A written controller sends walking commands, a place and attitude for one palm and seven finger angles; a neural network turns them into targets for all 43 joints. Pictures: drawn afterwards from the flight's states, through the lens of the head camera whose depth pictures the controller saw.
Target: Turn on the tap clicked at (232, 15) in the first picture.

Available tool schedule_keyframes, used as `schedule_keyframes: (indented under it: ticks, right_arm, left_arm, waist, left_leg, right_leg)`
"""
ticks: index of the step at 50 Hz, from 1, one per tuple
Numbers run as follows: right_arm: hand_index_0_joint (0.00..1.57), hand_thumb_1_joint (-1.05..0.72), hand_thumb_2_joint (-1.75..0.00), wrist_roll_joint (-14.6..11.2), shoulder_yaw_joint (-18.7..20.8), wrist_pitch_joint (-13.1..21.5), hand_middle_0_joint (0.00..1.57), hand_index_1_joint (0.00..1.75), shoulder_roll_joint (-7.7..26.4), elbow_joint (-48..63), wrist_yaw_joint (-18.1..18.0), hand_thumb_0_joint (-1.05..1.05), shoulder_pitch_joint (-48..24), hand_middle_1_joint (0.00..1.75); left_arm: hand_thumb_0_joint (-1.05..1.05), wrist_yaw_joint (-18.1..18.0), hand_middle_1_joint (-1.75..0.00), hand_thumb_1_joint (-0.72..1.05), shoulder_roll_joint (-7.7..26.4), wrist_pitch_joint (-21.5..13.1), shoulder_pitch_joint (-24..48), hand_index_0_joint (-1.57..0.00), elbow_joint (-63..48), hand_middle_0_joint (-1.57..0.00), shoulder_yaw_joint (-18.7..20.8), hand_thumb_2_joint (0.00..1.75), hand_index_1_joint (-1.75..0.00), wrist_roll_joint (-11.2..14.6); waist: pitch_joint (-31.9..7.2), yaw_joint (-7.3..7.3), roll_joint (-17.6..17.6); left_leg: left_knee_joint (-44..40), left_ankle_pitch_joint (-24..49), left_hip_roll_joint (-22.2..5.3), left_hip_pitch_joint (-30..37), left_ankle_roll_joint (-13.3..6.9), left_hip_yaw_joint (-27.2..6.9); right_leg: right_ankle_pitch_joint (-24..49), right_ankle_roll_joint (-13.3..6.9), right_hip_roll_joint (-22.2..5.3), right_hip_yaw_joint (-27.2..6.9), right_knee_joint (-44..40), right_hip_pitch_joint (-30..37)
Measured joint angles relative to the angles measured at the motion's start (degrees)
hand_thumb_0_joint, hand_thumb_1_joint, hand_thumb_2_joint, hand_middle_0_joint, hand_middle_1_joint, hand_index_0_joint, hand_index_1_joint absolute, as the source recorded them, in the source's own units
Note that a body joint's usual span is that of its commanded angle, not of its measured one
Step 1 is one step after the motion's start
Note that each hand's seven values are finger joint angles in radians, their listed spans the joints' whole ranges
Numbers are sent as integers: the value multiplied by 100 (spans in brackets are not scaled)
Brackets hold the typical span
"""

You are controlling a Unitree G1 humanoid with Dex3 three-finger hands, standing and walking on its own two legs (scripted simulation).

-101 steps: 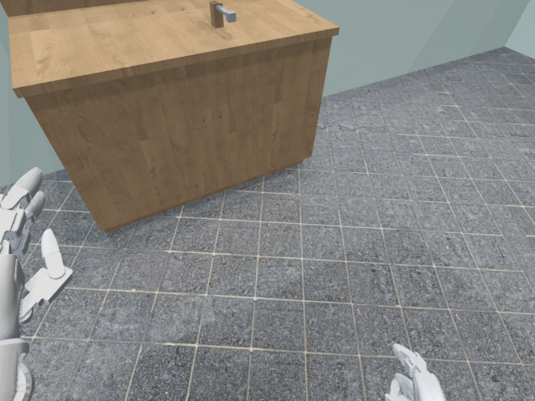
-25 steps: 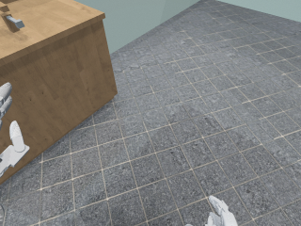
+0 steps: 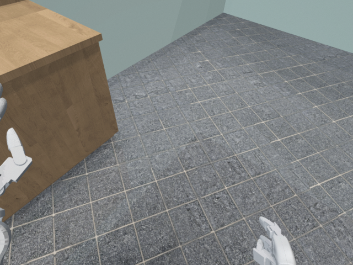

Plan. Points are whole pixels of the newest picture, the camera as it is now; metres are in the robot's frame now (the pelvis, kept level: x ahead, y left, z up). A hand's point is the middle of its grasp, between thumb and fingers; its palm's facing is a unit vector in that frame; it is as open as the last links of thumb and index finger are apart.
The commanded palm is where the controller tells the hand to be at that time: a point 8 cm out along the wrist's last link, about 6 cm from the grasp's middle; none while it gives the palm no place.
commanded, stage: walk to a spot facing it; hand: left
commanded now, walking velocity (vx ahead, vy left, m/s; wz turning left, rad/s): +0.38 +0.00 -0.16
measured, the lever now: out of the picture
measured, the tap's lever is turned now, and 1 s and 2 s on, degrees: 0 0 0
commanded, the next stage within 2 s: turn to face it in 0.52 s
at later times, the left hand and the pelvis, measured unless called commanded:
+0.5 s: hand (106, 103) +0.37 +0.17 +0.19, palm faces +0.38 -0.79 -0.48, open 7.4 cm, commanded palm +0.30 +0.22 +0.19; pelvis +0.16 -0.07 +0.02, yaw +3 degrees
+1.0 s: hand (104, 84) +0.41 +0.18 +0.20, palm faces +0.59 -0.64 -0.50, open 7.4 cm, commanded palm +0.36 +0.21 +0.19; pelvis +0.27 -0.10 +0.00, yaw +14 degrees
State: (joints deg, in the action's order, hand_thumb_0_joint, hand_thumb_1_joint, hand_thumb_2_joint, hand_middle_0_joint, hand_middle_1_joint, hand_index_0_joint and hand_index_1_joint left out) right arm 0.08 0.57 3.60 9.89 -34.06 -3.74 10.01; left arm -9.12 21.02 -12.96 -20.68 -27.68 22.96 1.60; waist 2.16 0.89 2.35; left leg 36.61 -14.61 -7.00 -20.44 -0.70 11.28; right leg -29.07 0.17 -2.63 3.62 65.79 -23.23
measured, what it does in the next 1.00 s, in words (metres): walks ahead: right foot, then left foot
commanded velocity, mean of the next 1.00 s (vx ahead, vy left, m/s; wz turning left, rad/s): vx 0.18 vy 0.00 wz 0.37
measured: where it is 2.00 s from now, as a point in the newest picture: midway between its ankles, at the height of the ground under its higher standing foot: outside the picture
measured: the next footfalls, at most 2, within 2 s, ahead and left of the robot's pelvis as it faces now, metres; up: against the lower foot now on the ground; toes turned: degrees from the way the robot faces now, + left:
right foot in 0.24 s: +0.17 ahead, -0.15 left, +0.00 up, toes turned -12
left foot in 0.66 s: +0.33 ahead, +0.07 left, +0.00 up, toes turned +15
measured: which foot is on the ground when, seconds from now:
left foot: down 0.00-0.24, up 0.26-0.64, down 0.66-0.98, up 1.00-1.00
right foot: up 0.00-0.22, down 0.24-0.66, up 0.68-0.96, down 0.98-1.00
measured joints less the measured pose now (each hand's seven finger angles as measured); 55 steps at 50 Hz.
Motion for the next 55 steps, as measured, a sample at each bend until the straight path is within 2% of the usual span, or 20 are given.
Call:
schedule_keyframes:
  ticks: [2,5,11,13,15,18,20,22,25,29,32,33,34,36,39,43,48,50,52,55]
  right_arm:
    - [20,-90,-90,8,-125,67,20,30,-187,22,75,1,-34,29]
    - [20,-90,-90,30,-271,152,20,30,-367,61,134,1,49,30]
    - [20,-90,-90,10,-340,115,21,30,-384,-9,60,1,318,30]
    - [20,-90,-90,-21,-299,53,21,30,-272,-69,30,1,341,30]
    - [20,-90,-90,-35,-214,-42,21,30,-44,-305,33,1,211,30]
    - [20,-90,-90,-53,-88,-168,21,30,267,-519,53,1,74,30]
    - [20,-90,-90,-60,9,-224,21,30,399,-504,33,1,49,30]
    - [20,-90,-90,-58,105,-258,21,30,479,-403,14,1,76,30]
    - [20,-90,-90,-45,212,-260,20,30,552,-181,4,1,185,30]
    - [20,-91,-90,-32,301,-200,20,30,567,46,-14,1,351,29]
    - [19,-91,-90,-31,289,-164,20,30,534,158,-35,1,400,29]
    - [20,-91,-90,-29,287,-147,20,30,529,201,-44,1,366,29]
    - [20,-91,-90,-40,301,-135,20,30,432,179,-50,1,259,29]
    - [19,-91,-90,-61,236,-116,20,30,201,103,-11,1,35,29]
    - [19,-91,-90,-106,49,-113,20,30,-119,52,125,1,-175,29]
    - [20,-90,-90,-105,-140,18,20,30,-357,151,246,1,-114,30]
    - [20,-90,-90,-114,-229,178,21,30,-322,133,218,1,113,30]
    - [20,-90,-90,-136,-228,166,21,30,-210,56,180,1,124,30]
    - [20,-90,-90,-117,-183,115,21,30,-18,-137,110,1,80,30]
    - [20,-90,-90,-80,-112,-13,21,30,227,-326,22,1,9,30]
  left_arm:
    - [2,35,-30,89,-41,64,-109,-21,-159,-21,-46,90,-30,0]
    - [2,80,-30,89,-71,23,-454,-21,-460,-21,-141,90,-30,-20]
    - [1,75,-30,89,112,25,-659,-21,-255,-21,-62,90,-30,-34]
    - [1,54,-30,89,144,102,-485,-21,-89,-21,-50,90,-30,-65]
    - [1,76,-30,89,-40,180,-238,-21,86,-21,-166,90,-30,-49]
    - [1,101,-30,89,-287,208,-237,-21,129,-21,-302,90,-30,-27]
    - [1,109,-30,89,-299,158,-425,-21,26,-22,-330,90,-30,-43]
    - [1,110,-30,89,-209,99,-616,-21,-130,-22,-308,90,-30,-52]
    - [1,72,-30,89,-8,12,-838,-21,-390,-22,-187,90,-30,-33]
    - [1,-38,-30,89,169,-56,-919,-22,-705,-22,-42,90,-30,-26]
    - [1,-131,-30,89,189,-76,-850,-21,-832,-22,22,90,-30,-20]
    - [1,-151,-30,89,183,-95,-801,-21,-843,-22,53,90,-30,-10]
    - [1,-158,-30,89,212,-105,-641,-21,-767,-22,74,90,-30,12]
    - [1,-94,-30,89,283,-78,-275,-21,-498,-22,71,90,-30,16]
    - [1,44,-30,89,332,50,-124,-21,-407,-21,77,90,-30,30]
    - [2,136,-30,89,320,44,-659,-21,-874,-21,117,90,-30,150]
    - [1,171,-30,89,305,112,-940,-21,-901,-22,151,90,-30,204]
    - [1,156,-30,89,205,200,-761,-21,-705,-22,109,90,-30,147]
    - [1,121,-30,89,-27,338,-485,-21,-422,-22,-87,90,-30,121]
    - [1,78,-30,89,-311,470,-349,-21,-111,-21,-302,90,-30,83]
  waist:
    - [2,2,-50]
    - [11,-30,-198]
    - [24,-165,-526]
    - [39,-179,-591]
    - [114,-219,-662]
    - [174,-138,-632]
    - [192,-23,-573]
    - [210,56,-461]
    - [246,86,-272]
    - [291,-7,-75]
    - [252,-80,53]
    - [232,-98,20]
    - [272,-69,67]
    - [349,42,75]
    - [323,167,-21]
    - [251,120,-253]
    - [203,-198,-573]
    - [211,-336,-644]
    - [218,-354,-679]
    - [214,-298,-537]
  left_leg:
    - [-212,34,-65,154,63,33]
    - [-538,56,-166,417,155,68]
    - [-461,-294,-358,742,403,8]
    - [332,-745,-411,504,265,-141]
    - [1802,-1160,-212,-10,158,-554]
    - [3392,-947,93,-726,191,-794]
    - [3686,-731,138,-1091,231,-774]
    - [3334,-518,111,-1291,241,-672]
    - [2046,-257,51,-1244,202,-437]
    - [568,-82,125,-854,121,-130]
    - [-340,361,351,-305,35,126]
    - [-494,666,378,-145,-103,86]
    - [-264,577,407,-174,-183,65]
    - [68,210,424,-209,-211,-94]
    - [39,110,373,-210,-124,-381]
    - [-173,196,253,-192,36,-703]
    - [-82,121,173,-219,273,-1133]
    - [320,-189,190,-337,280,-1225]
    - [1426,-948,362,-634,265,-1221]
    - [2889,-1213,542,-920,366,-943]
  right_leg:
    - [261,41,-81,68,68,-388]
    - [638,96,-222,268,-786,-565]
    - [1082,169,-180,693,-2862,72]
    - [1554,-117,-133,749,-3055,223]
    - [1304,-321,-147,792,-2680,193]
    - [1047,-335,-162,847,-2837,465]
    - [1085,-310,-151,928,-3120,689]
    - [1103,-327,-153,993,-3389,892]
    - [1070,-309,-175,1055,-3660,1147]
    - [802,-218,-241,1120,-3646,1430]
    - [338,-94,-408,1094,-3044,1448]
    - [182,-43,-456,1046,-2497,1287]
    - [-31,36,-472,823,-1762,1041]
    - [-358,160,-260,332,-378,489]
    - [-288,289,-104,67,370,-227]
    - [249,409,-179,97,-867,-425]
    - [761,528,-47,245,-2668,247]
    - [1427,272,-28,348,-3064,462]
    - [1248,21,-148,509,-2854,493]
    - [1096,-59,-371,663,-2947,662]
